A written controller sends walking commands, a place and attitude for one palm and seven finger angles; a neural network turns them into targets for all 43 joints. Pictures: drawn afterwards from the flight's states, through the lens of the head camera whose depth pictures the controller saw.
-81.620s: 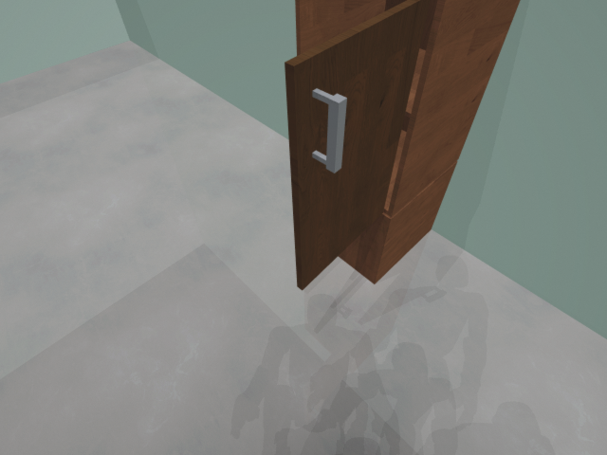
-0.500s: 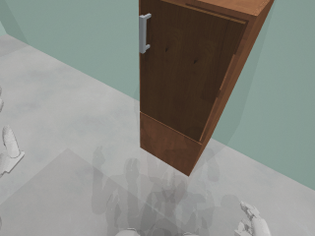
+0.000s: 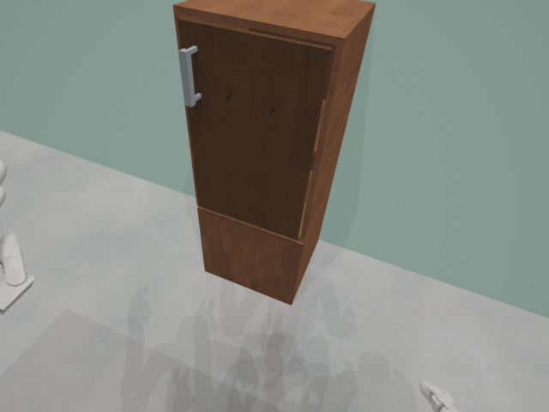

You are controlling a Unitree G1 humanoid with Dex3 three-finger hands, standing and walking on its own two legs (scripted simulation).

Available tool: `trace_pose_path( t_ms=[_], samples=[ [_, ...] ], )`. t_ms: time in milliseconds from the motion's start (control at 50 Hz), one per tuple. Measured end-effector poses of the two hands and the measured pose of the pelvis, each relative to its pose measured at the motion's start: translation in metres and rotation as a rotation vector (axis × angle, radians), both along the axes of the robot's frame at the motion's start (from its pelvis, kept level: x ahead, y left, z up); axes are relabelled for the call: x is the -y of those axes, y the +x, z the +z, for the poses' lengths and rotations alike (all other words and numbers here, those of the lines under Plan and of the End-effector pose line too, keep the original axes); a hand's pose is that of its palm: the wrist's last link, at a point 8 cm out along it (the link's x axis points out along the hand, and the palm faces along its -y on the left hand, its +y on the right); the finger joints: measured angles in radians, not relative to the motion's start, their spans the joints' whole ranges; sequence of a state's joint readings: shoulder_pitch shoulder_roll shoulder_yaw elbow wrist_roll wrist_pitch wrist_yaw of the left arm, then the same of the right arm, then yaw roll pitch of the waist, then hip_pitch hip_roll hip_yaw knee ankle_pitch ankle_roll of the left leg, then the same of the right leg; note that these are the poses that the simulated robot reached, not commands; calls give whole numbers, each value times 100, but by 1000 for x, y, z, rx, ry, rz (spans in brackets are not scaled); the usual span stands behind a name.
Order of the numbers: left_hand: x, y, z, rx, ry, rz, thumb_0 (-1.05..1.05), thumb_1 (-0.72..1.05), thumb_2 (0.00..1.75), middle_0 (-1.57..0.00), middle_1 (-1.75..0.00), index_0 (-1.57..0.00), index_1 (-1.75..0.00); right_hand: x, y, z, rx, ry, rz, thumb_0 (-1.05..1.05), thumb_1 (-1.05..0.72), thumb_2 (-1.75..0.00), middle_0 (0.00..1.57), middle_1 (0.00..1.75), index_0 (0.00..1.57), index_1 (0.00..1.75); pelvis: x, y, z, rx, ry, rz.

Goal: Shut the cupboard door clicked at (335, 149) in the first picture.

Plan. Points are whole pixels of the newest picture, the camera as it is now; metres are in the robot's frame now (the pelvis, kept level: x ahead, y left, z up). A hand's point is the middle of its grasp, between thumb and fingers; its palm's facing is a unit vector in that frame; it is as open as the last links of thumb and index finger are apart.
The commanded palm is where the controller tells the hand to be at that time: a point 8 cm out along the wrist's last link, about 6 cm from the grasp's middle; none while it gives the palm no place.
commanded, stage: stop stepping back and stand still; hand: left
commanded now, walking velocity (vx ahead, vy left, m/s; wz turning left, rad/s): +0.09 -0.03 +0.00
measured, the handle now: (191, 76) +0.83 +0.23 +0.14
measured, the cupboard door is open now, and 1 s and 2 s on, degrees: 0 0 0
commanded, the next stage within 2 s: let the arm hang, fingers relaxed in 0.48 s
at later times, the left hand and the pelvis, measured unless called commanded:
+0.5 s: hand out of the picture +0.16 +0.28 +0.18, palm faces +0.54 -0.76 -0.38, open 7.5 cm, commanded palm +0.08 +0.30 +0.19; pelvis -0.05 +0.00 +0.00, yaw +1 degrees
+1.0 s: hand out of the picture -0.05 +0.19 -0.17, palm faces +0.09 -0.98 -0.17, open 7.1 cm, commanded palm none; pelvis -0.06 +0.00 +0.01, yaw +4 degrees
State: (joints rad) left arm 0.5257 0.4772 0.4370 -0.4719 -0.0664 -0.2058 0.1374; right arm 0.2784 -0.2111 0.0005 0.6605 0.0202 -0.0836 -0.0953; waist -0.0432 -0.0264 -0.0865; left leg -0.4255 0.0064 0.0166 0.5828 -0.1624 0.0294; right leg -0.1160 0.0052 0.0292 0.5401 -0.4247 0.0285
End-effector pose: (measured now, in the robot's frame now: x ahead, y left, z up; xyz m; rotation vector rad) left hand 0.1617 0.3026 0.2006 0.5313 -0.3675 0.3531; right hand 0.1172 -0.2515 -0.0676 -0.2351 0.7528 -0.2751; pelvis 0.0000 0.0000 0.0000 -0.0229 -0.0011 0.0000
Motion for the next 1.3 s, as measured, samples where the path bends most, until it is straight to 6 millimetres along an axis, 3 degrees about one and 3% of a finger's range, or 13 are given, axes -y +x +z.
trace_pose_path(
  t_ms=[80,160,300,440,580,640,720,780,860,960,1080,1180,1300],
  samples=[
    [-6,-15,-8,-63,-28,56,2,89,90,-22,-30,-21,-30,7,-29,4,-7,-5,-21,1,-91,-89,21,30,20,30,4,-18,6,1,-4,11],
    [6,-43,-10,-108,-35,63,2,89,90,-21,-30,-21,-30,9,-48,4,-33,6,10,1,-91,-89,20,30,20,30,11,-37,10,0,-6,37],
    [10,-85,1,12,-13,75,2,88,90,-22,-30,-21,-30,9,-54,-9,-65,-18,57,1,-91,-89,21,30,20,30,6,-41,2,25,-11,29],
    [-23,-64,-9,48,-77,197,1,89,90,-21,-30,-21,-30,-16,-32,-9,28,27,77,1,-91,-89,21,30,20,30,-1,-49,-1,39,19,22],
    [18,-52,-12,-83,-45,66,2,89,90,-21,-30,-20,-30,-34,-22,-4,45,117,139,1,-91,-89,21,30,20,30,10,-50,7,9,14,27],
    [20,-38,-56,-278,-64,22,1,89,90,-21,-30,-20,-30,-27,-19,-19,-29,132,191,1,-90,-89,21,30,20,30,7,-45,6,-13,12,44],
    [21,-36,-178,-762,-255,74,1,90,90,-20,-30,-20,-30,-11,-22,-45,-145,114,170,1,-90,-89,21,30,21,30,-3,-44,-3,-15,11,62],
    [40,-69,-255,-1082,-385,92,1,90,90,-20,-30,-20,-30,-2,-37,-48,-218,82,138,1,-91,-89,21,30,20,30,-6,-46,-3,2,26,57],
    [73,-132,-318,-1378,-548,104,1,91,90,-20,-30,-20,-29,5,-69,-39,-334,29,112,1,-91,-89,21,30,20,30,-3,-49,2,17,31,59],
    [69,-197,-339,-1523,-649,224,-1,98,90,-21,-30,-20,-30,3,-109,-35,-495,7,95,1,-91,-89,20,30,20,30,0,-54,9,21,11,74],
    [56,-258,-333,-1671,-650,328,0,95,90,-21,-30,-20,-30,-15,-138,-47,-564,64,69,1,-91,-89,20,30,20,30,-7,-58,14,32,2,70],
    [49,-284,-324,-1721,-632,380,1,93,90,-20,-30,-20,-29,-36,-153,-59,-575,135,60,1,-91,-89,20,30,20,30,-13,-63,16,43,6,59],
    [52,-290,-322,-1728,-627,381,1,91,90,-20,-30,-19,-29,-48,-174,-67,-606,178,39,1,-92,-89,21,30,20,30,-16,-68,16,44,14,48]
  ],
)
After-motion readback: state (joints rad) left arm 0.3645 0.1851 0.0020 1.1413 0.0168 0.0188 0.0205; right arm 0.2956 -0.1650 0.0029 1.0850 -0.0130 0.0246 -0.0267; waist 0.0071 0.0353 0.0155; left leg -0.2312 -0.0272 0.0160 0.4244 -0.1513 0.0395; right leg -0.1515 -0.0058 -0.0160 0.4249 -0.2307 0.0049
